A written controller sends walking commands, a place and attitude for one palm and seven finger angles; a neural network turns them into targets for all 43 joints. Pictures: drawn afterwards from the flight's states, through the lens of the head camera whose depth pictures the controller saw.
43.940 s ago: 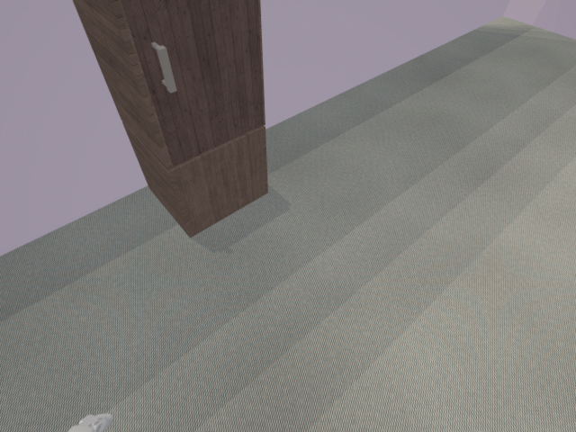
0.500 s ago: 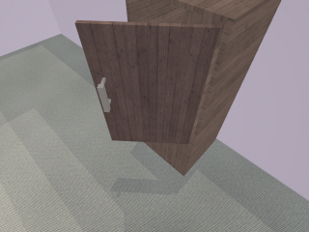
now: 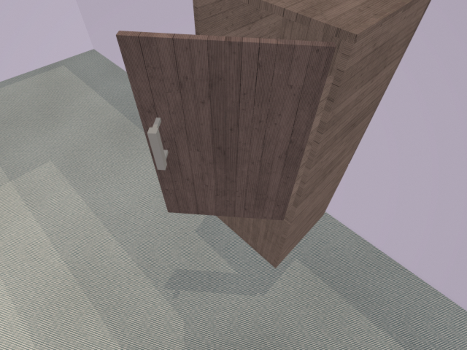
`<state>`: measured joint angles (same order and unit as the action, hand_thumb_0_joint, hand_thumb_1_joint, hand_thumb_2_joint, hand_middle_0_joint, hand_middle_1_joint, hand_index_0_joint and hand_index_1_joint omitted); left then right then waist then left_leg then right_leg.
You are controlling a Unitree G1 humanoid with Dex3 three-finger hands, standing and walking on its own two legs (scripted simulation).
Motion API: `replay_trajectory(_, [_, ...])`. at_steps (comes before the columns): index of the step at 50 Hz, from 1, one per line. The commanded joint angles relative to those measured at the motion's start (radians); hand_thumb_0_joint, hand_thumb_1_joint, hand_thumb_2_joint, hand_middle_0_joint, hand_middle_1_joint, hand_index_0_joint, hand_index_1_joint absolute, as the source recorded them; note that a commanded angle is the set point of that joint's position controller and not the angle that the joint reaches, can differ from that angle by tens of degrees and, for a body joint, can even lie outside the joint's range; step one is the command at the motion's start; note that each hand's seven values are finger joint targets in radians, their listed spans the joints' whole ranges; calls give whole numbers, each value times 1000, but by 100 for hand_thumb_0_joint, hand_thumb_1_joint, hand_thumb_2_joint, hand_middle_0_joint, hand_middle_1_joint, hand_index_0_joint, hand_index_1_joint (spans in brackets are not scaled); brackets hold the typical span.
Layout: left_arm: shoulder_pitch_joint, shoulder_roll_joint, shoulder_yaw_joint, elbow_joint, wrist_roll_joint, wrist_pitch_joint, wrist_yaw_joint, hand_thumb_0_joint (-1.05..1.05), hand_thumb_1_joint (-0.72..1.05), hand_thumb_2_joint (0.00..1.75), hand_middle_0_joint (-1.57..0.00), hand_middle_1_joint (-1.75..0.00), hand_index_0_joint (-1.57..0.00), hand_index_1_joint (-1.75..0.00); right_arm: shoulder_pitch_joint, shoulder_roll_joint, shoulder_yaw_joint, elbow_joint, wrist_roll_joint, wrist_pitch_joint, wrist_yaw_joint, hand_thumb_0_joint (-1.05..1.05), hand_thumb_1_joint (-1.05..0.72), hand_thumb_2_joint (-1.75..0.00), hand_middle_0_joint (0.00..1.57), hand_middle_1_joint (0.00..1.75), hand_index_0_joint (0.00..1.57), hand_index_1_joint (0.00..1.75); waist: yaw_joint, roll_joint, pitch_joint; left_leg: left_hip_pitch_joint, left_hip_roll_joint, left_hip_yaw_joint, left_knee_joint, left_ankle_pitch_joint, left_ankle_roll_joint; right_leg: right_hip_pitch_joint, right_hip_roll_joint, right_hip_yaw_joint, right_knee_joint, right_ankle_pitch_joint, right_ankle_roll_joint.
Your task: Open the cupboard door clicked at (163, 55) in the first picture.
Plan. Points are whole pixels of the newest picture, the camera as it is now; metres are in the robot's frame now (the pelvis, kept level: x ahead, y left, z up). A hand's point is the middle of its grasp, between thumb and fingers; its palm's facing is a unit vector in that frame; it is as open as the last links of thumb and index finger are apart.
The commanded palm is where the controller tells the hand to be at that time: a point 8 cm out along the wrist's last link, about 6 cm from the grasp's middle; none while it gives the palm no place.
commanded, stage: look again from close up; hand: left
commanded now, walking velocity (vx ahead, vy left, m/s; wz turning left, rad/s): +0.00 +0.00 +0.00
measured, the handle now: (159, 144) +0.54 +0.22 +0.00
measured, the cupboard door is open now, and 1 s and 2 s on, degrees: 40 40 40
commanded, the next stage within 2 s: raise the hand with hooked fingers in 0.20 s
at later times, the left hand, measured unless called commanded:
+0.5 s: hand (115, 316) +0.17 +0.21 -0.03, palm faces +0.24 -0.97 -0.06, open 7.7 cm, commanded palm +0.10 +0.25 -0.06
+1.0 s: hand (103, 326) +0.16 +0.23 -0.04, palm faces -0.02 -1.00 -0.05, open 10.3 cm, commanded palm +0.13 +0.28 -0.03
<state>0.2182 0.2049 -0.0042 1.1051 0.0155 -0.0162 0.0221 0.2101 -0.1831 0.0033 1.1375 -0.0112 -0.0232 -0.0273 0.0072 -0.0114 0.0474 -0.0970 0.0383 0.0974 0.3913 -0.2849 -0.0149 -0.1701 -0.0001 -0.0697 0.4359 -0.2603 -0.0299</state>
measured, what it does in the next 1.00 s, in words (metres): lowers itself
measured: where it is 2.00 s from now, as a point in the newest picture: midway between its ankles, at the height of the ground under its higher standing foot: outside the picture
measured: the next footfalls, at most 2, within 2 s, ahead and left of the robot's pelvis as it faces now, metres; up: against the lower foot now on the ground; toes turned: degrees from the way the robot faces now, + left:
none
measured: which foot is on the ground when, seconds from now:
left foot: down 0.00-1.00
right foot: down 0.00-1.00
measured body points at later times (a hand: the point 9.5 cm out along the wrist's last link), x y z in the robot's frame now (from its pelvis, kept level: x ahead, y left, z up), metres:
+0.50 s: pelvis -0.03 +0.01 -0.02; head -0.01 +0.00 +0.43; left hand +0.16 +0.26 -0.02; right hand +0.10 -0.24 -0.13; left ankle -0.05 +0.12 -0.74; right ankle -0.02 -0.10 -0.74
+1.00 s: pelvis -0.07 +0.01 -0.08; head +0.00 +0.02 +0.36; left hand +0.16 +0.28 -0.04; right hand +0.12 -0.20 -0.17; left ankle -0.05 +0.12 -0.74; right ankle -0.02 -0.10 -0.74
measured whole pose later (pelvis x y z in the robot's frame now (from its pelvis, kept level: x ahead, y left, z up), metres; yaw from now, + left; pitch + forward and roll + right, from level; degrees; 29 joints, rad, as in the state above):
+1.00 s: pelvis -0.07 +0.01 -0.08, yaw +3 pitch +13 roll -2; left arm 0.24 0.28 0.23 0.12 -0.30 -0.35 -0.40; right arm 0.23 -0.21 0.05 0.56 0.04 -0.23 -0.06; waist 0.01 0.03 -0.09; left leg -0.85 0.05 0.00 1.13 -0.51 0.01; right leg -0.84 -0.04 -0.14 1.07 -0.45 -0.03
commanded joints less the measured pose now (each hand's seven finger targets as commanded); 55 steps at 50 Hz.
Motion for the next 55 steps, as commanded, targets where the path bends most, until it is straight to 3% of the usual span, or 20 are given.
replay_trajectory(1, [37,128,26,-40,-5,-21,9,0,90,90,-20,-30,-20,-30,51,-117,-16,-24,-4,-14,-7,0,-90,-90,20,30,20,30,0,9,-37,-24,88,-87,-55,230,35,34,-129,119,-59,322,-19])
replay_trajectory(14, [46,118,24,-34,-4,-20,10,0,90,90,-20,-30,-20,-30,60,-108,-16,-17,-4,-13,-7,0,-90,-90,20,30,20,30,2,6,-8,-36,86,-92,-66,204,36,16,-127,116,-71,276,-17])
replay_trajectory(15, [148,85,17,14,3,-28,53,0,90,90,-20,-30,-20,-30,-8,-111,-24,-85,9,-14,2,0,-90,-90,20,30,20,30,21,42,20,-119,90,-31,155,257,8,2,-190,164,-32,674,24])
replay_trajectory(16, [-612,365,217,-1480,-195,-250,32,0,88,89,-20,-32,-20,-32,19,-253,-41,-430,63,-164,-39,0,-90,-90,20,30,20,30,-67,210,-477,102,-41,-82,26,441,30,156,-82,104,37,609,-15])
replay_trajectory(17, [-108,281,196,-1202,-113,-209,59,0,85,88,-20,-33,-20,-33,-43,-189,-31,-398,34,-242,-70,0,-90,-90,20,30,20,30,21,314,-467,138,-13,-62,33,594,42,114,-34,77,85,405,-34])
replay_trajectory(18, [143,49,83,-1054,-169,-93,69,0,83,87,-21,-34,-21,-34,-45,-143,-33,-405,55,-263,-59,0,-90,-90,20,30,20,30,-3,251,-308,55,8,-91,47,571,11,0,-34,13,67,239,-13])
replay_trajectory(19, [75,-4,74,-1012,-184,-99,48,0,81,86,-21,-36,-21,-36,-10,-173,-43,-376,54,-267,-50,0,-90,-90,20,30,20,30,-55,61,-146,-30,9,-100,78,480,17,-102,-25,-15,51,234,5])
replay_trajectory(20, [-4,26,112,-1025,-201,-159,21,0,78,85,-21,-37,-21,-37,-24,-202,-64,-435,41,-278,-43,0,-90,-90,20,30,20,30,-72,-56,-47,-130,-5,-113,123,349,27,-184,-22,-30,68,221,18])
replay_trajectory(22, [159,16,187,-854,-222,-295,-59,0,74,83,-21,-40,-21,-40,-23,-205,-86,-479,17,-287,-32,0,-90,-90,20,30,20,30,-30,-220,-59,-316,-28,-106,217,157,23,-301,-15,-43,154,85,26])
replay_trajectory(23, [264,-9,193,-787,-231,-365,-117,0,71,82,-21,-42,-21,-42,-47,-198,-86,-516,20,-296,-15,0,-90,-90,20,30,20,30,18,-144,-65,-383,-46,-90,257,108,12,-324,-20,-30,206,47,15])
replay_trajectory(25, [292,-33,183,-804,-262,-529,-237,0,67,80,-22,-45,-22,-45,-71,-191,-91,-582,15,-308,12,0,-90,-90,20,30,20,30,48,-149,-160,-505,-60,-75,369,48,1,-382,-19,-10,335,2,4])
replay_trajectory(28, [204,73,231,-802,-284,-710,-424,0,60,77,-22,-50,-22,-50,-71,-209,-101,-654,24,-320,41,0,-90,-90,20,30,20,30,45,-60,-234,-648,-72,-70,526,-15,1,-467,-36,74,458,-54,-13])
replay_trajectory(31, [89,119,263,-952,-352,-638,-479,0,53,74,-23,-54,-23,-54,-103,-217,-95,-770,52,-305,21,0,-90,-90,20,30,20,30,45,-56,-335,-726,-80,-51,575,-135,24,-485,-44,135,442,-274,7])
replay_trajectory(34, [-53,181,299,-1169,-373,-568,-431,0,46,71,-23,-58,-23,-58,-84,-212,-82,-814,60,-285,-12,0,-90,-90,20,30,20,30,22,-3,-349,-736,-61,-75,587,-218,36,-514,-37,172,402,-439,13])
replay_trajectory(37, [-81,172,255,-1342,-321,-548,-359,0,39,68,-24,-63,-24,-63,-30,-195,-67,-793,48,-278,-28,0,-90,-90,20,30,20,30,-9,100,-397,-650,-42,-101,582,-113,45,-515,-16,110,452,-239,3])
replay_trajectory(38, [-125,184,242,-1360,-316,-539,-353,0,36,67,-24,-64,-24,-64,-23,-198,-59,-782,42,-276,-34,0,-90,-90,20,30,20,30,-34,68,-387,-659,-36,-111,598,-104,49,-529,-6,101,465,-215,5])
replay_trajectory(41, [-78,166,230,-1286,-299,-502,-361,0,29,64,-24,-69,-24,-69,-12,-197,-52,-742,44,-279,-44,0,-90,-90,20,30,20,30,-48,88,-357,-653,-33,-128,591,-73,43,-552,0,61,474,-147,7])
replay_trajectory(48, [-12,228,342,-1153,-359,-369,-426,0,13,57,-25,-80,-25,-80,-37,-197,-41,-740,50,-273,-50,0,-90,-90,20,30,20,30,7,56,-386,-662,-41,-133,534,-48,34,-438,-3,52,430,-151,6])
replay_trajectory(50, [-10,239,367,-1170,-368,-370,-421,0,8,55,-26,-82,-26,-82,-27,-193,-43,-740,49,-274,-48,0,-90,-90,20,30,20,30,7,13,-416,-647,-40,-130,523,-26,35,-414,-6,50,422,-129,14])
replay_trajectory(55, [-27,234,363,-1174,-365,-409,-409,0,-3,50,-27,-90,-27,-90,-3,-199,-43,-730,44,-288,-41,0,-90,-90,20,30,20,30,6,46,-397,-606,-39,-132,490,3,32,-430,-1,22,432,-88,8])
